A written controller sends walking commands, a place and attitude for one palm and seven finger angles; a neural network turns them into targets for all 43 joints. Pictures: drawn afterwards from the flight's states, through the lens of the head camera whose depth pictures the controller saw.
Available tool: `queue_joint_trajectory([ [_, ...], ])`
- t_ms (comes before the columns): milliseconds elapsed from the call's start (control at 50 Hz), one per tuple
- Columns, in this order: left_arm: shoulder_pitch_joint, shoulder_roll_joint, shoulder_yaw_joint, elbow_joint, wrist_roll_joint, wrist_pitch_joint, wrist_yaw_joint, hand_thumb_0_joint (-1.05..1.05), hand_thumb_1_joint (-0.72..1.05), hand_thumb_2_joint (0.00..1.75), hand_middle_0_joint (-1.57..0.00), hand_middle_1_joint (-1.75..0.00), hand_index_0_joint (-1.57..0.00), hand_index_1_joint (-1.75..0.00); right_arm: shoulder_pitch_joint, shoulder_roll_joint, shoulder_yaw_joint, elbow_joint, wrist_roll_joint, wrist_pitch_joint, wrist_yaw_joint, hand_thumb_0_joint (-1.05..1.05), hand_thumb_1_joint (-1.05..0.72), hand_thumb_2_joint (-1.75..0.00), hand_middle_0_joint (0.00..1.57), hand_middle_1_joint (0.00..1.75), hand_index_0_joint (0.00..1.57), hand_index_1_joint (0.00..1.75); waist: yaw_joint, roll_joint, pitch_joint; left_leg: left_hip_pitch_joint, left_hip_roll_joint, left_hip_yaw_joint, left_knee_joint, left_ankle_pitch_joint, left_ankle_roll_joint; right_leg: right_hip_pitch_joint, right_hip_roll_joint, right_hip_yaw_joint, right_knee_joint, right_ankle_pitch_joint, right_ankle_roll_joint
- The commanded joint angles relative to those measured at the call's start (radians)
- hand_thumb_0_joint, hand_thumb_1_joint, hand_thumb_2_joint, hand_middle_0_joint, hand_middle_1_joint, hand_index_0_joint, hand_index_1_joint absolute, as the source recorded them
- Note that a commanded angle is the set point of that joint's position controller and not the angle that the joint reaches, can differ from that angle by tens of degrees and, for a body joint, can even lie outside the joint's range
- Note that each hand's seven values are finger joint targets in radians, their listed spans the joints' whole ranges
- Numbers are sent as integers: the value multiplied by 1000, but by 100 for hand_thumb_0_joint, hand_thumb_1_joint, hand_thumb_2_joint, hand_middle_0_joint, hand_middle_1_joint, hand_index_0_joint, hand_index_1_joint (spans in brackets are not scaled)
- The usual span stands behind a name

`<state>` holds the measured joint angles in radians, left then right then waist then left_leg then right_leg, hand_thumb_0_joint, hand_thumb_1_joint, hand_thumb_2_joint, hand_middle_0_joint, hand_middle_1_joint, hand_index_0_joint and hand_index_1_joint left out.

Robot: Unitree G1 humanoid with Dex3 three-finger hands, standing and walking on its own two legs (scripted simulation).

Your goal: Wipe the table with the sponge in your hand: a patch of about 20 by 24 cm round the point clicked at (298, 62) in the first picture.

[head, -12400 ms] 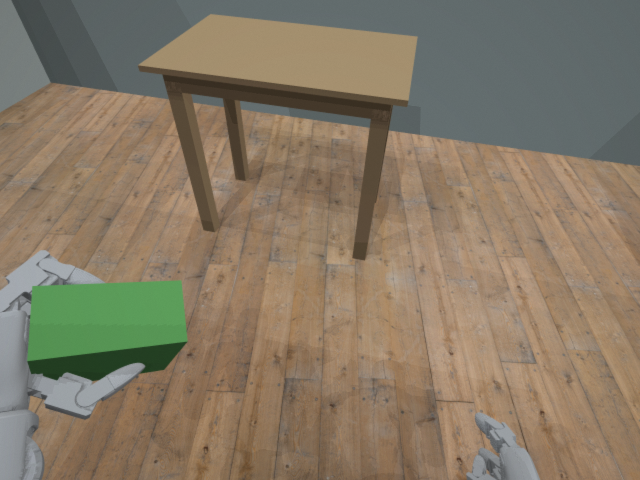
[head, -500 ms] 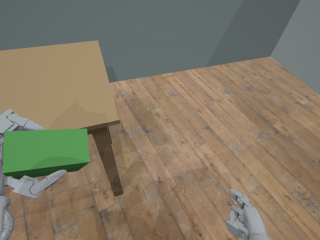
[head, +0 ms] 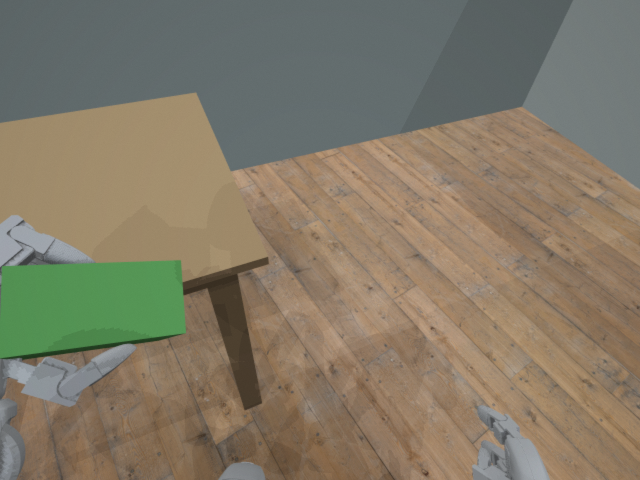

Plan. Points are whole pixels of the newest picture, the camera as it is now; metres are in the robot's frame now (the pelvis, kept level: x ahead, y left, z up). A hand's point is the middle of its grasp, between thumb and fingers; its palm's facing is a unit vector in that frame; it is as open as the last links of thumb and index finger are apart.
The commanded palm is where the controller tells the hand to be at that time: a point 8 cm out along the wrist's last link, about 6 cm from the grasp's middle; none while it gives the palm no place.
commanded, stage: shuffle to correct the standing spot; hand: left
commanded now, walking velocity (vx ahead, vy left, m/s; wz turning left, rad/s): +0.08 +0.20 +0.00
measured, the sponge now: (121, 309) +0.21 +0.21 +0.17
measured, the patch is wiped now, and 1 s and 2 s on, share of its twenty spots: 0.00 0.00 0.00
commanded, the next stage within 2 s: come to a stop and stand still in 0.78 s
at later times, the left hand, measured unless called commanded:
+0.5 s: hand out of the picture +0.28 +0.37 +0.17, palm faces +0.39 -0.79 -0.47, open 10.2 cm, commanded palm +0.22 +0.40 +0.20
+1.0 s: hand out of the picture +0.29 +0.49 +0.17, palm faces +0.38 -0.83 -0.41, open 10.2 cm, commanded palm +0.22 +0.53 +0.20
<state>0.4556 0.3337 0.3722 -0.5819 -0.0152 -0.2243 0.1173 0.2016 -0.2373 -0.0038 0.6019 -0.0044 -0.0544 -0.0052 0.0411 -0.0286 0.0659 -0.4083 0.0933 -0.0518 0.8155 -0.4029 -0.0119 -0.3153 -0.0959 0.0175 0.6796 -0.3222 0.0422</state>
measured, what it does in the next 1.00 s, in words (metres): steps to the left: left foot, then right foot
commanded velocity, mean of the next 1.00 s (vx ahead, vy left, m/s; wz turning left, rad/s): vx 0.03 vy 0.13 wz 0.02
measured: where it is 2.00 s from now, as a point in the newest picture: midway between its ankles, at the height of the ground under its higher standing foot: outside the picture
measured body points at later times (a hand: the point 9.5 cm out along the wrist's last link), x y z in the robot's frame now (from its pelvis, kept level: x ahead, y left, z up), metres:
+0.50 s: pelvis +0.05 +0.12 +0.00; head +0.09 +0.13 +0.45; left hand +0.25 +0.41 +0.19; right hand +0.21 -0.14 -0.09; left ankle +0.08 +0.24 -0.72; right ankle +0.03 -0.04 -0.71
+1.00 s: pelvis +0.06 +0.25 +0.01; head +0.10 +0.27 +0.45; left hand +0.26 +0.54 +0.19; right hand +0.24 +0.02 -0.07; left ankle +0.10 +0.36 -0.72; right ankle +0.04 +0.11 -0.69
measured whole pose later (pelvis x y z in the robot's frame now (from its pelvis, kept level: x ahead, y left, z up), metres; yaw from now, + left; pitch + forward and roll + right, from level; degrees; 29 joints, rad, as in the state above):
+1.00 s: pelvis +0.06 +0.25 +0.01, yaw +0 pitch -1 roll +1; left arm 0.45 0.39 0.38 -0.56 -0.02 -0.14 0.16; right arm 0.15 -0.18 -0.01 0.59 0.01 -0.08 -0.04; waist 0.00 -0.06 0.10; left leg -0.34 0.01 0.07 0.64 -0.28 0.02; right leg -0.35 -0.08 -0.01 0.86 -0.50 0.04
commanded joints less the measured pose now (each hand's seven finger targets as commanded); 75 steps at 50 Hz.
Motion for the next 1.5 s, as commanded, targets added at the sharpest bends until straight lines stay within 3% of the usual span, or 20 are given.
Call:
queue_joint_trajectory([
  [0,-254,223,141,-160,-20,-44,15,0,10,130,-120,-160,-120,-160,-75,-121,-49,-183,21,-77,-47,0,-90,-90,20,30,20,30,-72,392,-22,113,135,-305,-572,-210,152,-231,174,-114,393,-292,-8],
  [40,-143,257,198,-97,-27,-63,11,0,10,130,-120,-160,-120,-160,-96,-99,-64,-180,20,-102,-31,0,-90,-90,20,30,20,30,-45,320,-73,10,131,-298,-586,-222,221,-209,119,-33,535,-247,-24],
  [80,-107,252,199,-211,-38,-83,11,0,10,130,-120,-160,-120,-160,-124,-75,-44,-188,13,-120,-12,0,-90,-90,20,30,20,30,-22,384,-126,17,92,-120,-489,-71,195,-85,71,-61,277,-181,-30],
  [120,-26,223,164,-200,-22,-65,20,0,10,130,-120,-160,-120,-160,-101,-78,-24,-178,18,-124,-4,0,-90,-90,20,30,20,30,-16,234,-163,-68,31,-17,-301,-6,112,205,101,-102,-135,-24,-31],
  [140,-11,235,153,-204,-10,-55,24,0,10,130,-120,-160,-120,-160,-84,-65,-21,-177,17,-117,2,0,-90,-90,20,30,20,30,-31,10,-183,-162,-61,62,-104,-29,60,328,-22,87,-302,6,-73],
  [160,-3,288,188,-189,-12,-47,36,0,10,130,-120,-160,-120,-160,-93,-58,-21,-184,13,-104,6,0,-90,-90,20,30,20,30,-40,-237,-171,-305,-134,108,169,-60,10,358,-272,482,-408,68,-164],
  [180,0,262,185,-161,-37,-35,36,0,10,130,-120,-160,-120,-160,-101,-100,-39,-174,19,-92,17,0,-90,-90,20,30,20,30,-32,-260,-147,-297,-84,14,283,-4,-13,291,-310,498,-426,115,-142],
  [240,64,263,213,-126,-27,-50,48,0,10,130,-120,-160,-120,-160,-88,-83,-29,-135,17,-77,8,0,-90,-90,20,30,20,30,-47,-85,-116,-268,-12,-21,308,16,-19,244,-268,284,-321,364,-204],
  [360,-42,206,140,-78,-13,-51,51,0,10,130,-120,-160,-120,-160,-102,-61,-45,-133,13,-77,-16,0,-90,-90,20,30,20,30,-49,-122,-142,173,-96,180,-271,194,8,128,-133,28,-205,385,-98],
  [460,-42,234,129,-277,-19,-44,41,0,10,130,-120,-160,-120,-160,-80,-103,-64,-183,21,-102,-17,0,-90,-90,20,30,20,30,-52,361,-229,368,123,-129,-364,817,165,-151,78,-114,266,-226,-8],
  [580,42,259,183,-259,-32,-35,62,0,10,130,-120,-160,-120,-160,-110,-109,-41,-173,13,-125,-5,0,-90,-90,20,30,20,30,-32,238,-219,138,62,3,-293,529,89,153,53,-134,-151,70,-41],
  [600,53,256,187,-222,-31,-32,61,0,10,130,-120,-160,-120,-160,-109,-99,-32,-178,13,-109,-7,0,-90,-90,20,30,20,30,-32,137,-216,9,27,18,-218,371,64,280,-6,-59,-219,254,-67],
  [640,67,232,179,-115,-53,-18,60,0,10,130,-120,-160,-120,-160,-78,-95,-52,-187,18,-77,1,0,-90,-90,20,30,20,30,-44,-271,-187,-176,-98,71,145,-56,-15,291,-356,423,-338,514,-225],
  [660,37,218,162,-116,-57,-19,62,0,10,130,-120,-160,-120,-160,-86,-111,-56,-168,18,-65,5,0,-90,-90,20,30,20,30,-52,-238,-155,-209,-57,-21,252,-89,-20,262,-389,416,-336,529,-251],
  [820,-78,181,80,-124,-17,-3,64,0,10,130,-120,-160,-120,-160,-144,-58,-37,-161,13,-33,-38,0,-90,-90,20,30,20,30,-54,-80,-150,189,-114,181,-305,265,-8,139,-145,-52,-112,555,-70],
  [900,-58,232,121,-286,-24,-5,58,0,10,130,-120,-160,-120,-160,-113,-81,-49,-208,20,-68,-50,0,-90,-90,20,30,20,30,-53,316,-188,243,162,-213,-463,663,156,-112,81,-98,309,-279,0],
  [1060,-8,215,128,-230,-28,13,58,0,10,130,-120,-160,-120,-160,-106,-75,-17,-137,0,-124,-46,0,-90,-90,20,30,20,30,-45,233,-229,206,100,-77,-492,319,21,190,120,-61,-309,93,-45],
  [1200,-96,141,43,-59,-26,71,37,0,10,130,-120,-160,-120,-160,-110,-71,-7,-144,8,-82,-66,0,-90,-90,20,30,20,30,-48,85,-121,142,88,-88,-663,-71,0,158,114,5,-346,91,-47],
  [1460,-40,176,70,-147,-30,71,60,0,10,130,-120,-160,-120,-160,-105,-76,-21,-173,10,-74,-71,0,-90,-90,20,30,20,30,-33,140,-205,214,8,8,-492,328,6,241,61,38,-392,314,-72],
  [1480,-943,935,328,-375,-13,-107,33,0,10,130,-120,-160,-120,-160,43,-153,121,-280,93,-26,-128,0,-90,-90,20,30,20,30,-78,339,-12,-38,-23,-36,-582,6,88,433,171,-23,-276,79,11],
])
